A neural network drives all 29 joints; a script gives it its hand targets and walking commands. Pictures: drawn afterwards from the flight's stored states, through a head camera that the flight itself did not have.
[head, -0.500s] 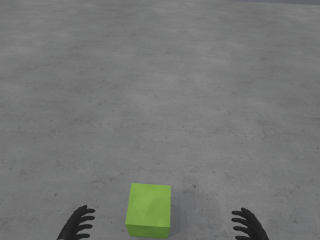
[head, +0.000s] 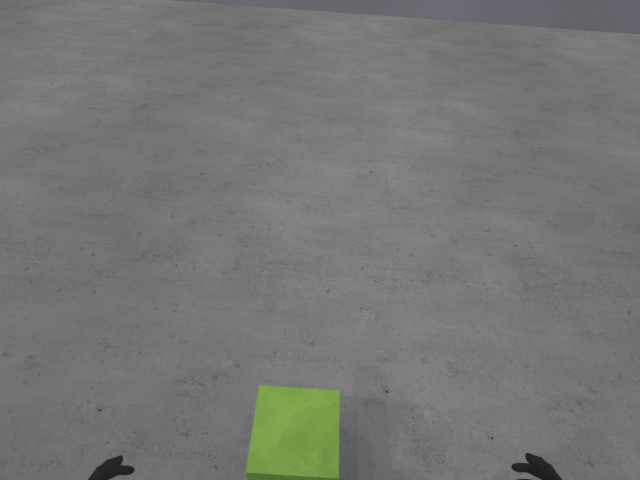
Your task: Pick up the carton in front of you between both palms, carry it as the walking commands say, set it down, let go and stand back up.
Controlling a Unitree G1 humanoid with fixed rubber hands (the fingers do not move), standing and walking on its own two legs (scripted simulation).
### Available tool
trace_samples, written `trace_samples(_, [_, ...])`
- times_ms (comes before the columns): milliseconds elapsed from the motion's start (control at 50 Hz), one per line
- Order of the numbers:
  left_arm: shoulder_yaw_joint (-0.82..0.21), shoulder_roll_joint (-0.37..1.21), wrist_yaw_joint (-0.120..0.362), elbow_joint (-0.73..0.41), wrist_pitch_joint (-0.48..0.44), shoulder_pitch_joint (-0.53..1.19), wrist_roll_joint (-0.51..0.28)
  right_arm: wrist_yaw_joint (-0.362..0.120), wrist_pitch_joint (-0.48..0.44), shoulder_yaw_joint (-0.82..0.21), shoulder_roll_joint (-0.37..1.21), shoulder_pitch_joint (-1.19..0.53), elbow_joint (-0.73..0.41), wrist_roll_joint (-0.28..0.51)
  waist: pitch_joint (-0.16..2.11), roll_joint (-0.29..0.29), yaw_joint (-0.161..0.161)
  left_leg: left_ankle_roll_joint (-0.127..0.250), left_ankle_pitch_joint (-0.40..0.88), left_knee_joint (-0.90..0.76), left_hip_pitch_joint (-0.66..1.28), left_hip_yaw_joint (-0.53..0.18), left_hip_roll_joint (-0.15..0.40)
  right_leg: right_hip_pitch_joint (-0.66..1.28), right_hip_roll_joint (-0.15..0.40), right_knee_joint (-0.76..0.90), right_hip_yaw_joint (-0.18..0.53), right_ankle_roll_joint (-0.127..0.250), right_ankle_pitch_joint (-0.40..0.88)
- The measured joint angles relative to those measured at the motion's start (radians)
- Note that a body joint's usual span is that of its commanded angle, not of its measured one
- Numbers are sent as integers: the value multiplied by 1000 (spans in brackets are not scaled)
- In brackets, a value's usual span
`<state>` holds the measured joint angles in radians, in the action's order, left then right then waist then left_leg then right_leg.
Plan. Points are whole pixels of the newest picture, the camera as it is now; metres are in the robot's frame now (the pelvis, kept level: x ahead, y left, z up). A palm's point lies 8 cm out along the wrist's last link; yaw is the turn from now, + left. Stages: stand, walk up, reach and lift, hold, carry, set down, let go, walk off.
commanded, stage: stand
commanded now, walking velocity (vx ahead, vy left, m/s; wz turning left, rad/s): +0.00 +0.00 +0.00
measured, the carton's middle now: (295, 444) +0.38 +0.05 -0.64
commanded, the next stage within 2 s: none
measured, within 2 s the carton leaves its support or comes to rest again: neither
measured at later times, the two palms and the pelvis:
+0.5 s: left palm out of the picture +0.10 +0.30 -0.09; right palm out of the picture +0.11 -0.30 -0.08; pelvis -0.01 +0.00 +0.01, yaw +0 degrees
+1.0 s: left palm out of the picture +0.07 +0.31 -0.10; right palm out of the picture +0.07 -0.31 -0.09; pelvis -0.02 +0.00 +0.01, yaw +0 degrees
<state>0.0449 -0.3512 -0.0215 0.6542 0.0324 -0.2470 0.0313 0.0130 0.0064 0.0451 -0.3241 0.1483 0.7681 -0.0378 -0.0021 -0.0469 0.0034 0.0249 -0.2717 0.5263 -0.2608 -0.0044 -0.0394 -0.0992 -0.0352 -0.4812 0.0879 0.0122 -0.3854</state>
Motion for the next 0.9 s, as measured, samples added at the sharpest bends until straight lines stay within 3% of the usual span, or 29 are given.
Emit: trace_samples(900, [-32,-29,3,257,-35,52,-9,3,-20,-32,-41,-39,238,17,-16,23,-6,0,90,-122,75,-1,8,71,-1,120,3,-1,92])
